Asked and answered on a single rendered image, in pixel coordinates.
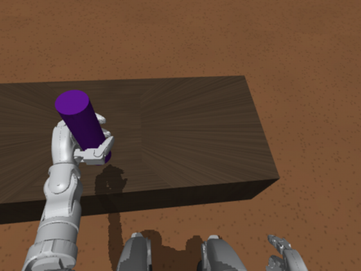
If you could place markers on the can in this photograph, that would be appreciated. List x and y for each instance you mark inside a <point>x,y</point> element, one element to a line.
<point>77,112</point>

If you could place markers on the left robot hand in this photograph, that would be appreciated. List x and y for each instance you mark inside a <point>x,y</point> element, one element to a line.
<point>65,148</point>

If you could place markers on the right robot hand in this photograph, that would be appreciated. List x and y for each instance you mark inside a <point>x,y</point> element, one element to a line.
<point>292,261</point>

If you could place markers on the left robot arm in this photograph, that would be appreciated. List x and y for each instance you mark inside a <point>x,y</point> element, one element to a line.
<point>55,247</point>

